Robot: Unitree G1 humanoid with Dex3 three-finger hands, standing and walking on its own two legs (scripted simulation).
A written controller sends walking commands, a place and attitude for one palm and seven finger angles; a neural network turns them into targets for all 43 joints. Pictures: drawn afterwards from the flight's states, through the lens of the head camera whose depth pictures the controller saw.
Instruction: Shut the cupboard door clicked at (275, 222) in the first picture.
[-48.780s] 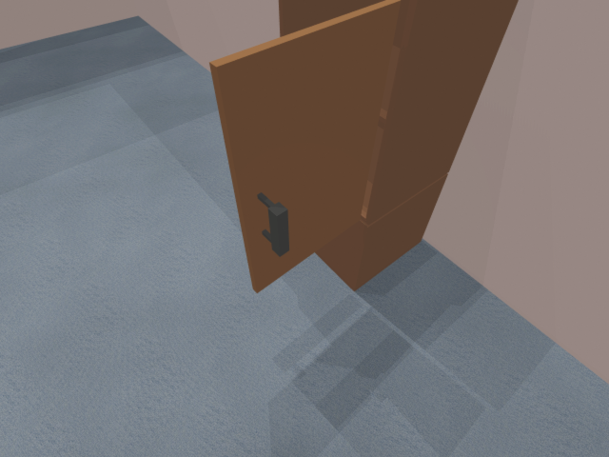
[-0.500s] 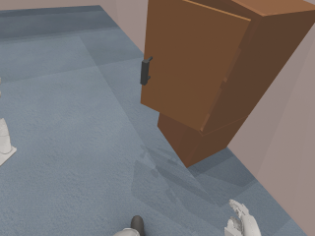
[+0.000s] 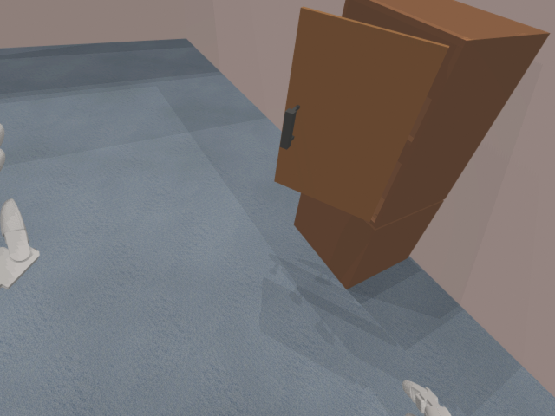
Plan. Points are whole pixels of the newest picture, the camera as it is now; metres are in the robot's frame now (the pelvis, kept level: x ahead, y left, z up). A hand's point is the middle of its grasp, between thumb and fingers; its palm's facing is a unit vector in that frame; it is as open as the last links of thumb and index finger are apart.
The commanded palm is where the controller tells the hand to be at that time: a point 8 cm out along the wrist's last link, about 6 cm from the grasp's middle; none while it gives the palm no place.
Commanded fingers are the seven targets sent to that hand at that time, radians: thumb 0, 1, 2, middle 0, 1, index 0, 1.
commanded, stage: stop stepping back and stand still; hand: left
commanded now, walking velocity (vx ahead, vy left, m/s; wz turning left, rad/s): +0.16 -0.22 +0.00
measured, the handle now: (291, 126) +0.97 +0.03 -0.06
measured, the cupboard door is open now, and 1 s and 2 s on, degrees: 32 32 32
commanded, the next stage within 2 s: let the arm hang, fingers relaxed in 1.10 s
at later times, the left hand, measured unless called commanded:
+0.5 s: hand out of the picture +0.16 +0.31 +0.18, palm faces +0.50 -0.77 -0.39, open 7.4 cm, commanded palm +0.10 +0.34 +0.19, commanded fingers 0.00 0.90 0.90 -0.20 -0.30 -0.20 -0.30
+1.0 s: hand (37, 264) +0.21 +0.29 +0.17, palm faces +0.44 -0.77 -0.47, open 7.4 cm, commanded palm +0.14 +0.33 +0.19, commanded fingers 0.00 0.90 0.90 -0.20 -0.30 -0.20 -0.30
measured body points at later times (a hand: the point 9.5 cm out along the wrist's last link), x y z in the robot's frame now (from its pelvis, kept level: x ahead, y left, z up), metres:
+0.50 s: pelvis -0.03 +0.04 +0.00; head -0.05 +0.05 +0.45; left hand +0.13 +0.35 +0.20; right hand +0.10 -0.21 -0.09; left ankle +0.01 +0.15 -0.71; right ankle -0.07 -0.07 -0.72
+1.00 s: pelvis +0.01 +0.02 +0.01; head +0.02 +0.02 +0.46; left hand +0.18 +0.33 +0.19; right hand +0.17 -0.21 -0.09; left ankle +0.02 +0.15 -0.72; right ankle -0.03 -0.06 -0.72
